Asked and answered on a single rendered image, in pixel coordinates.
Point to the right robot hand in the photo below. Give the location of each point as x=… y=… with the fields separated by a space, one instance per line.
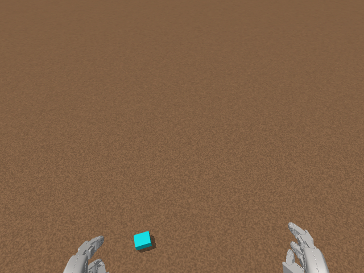
x=311 y=259

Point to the small box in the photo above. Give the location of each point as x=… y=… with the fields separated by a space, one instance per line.
x=142 y=240

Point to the left robot hand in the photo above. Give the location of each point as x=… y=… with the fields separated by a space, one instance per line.
x=79 y=263

